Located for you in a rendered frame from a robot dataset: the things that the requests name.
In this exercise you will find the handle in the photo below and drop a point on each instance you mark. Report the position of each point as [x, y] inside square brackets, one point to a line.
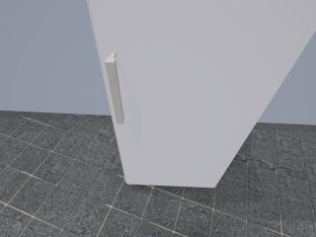
[113, 78]

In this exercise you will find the fridge door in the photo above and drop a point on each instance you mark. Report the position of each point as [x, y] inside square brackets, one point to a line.
[195, 76]

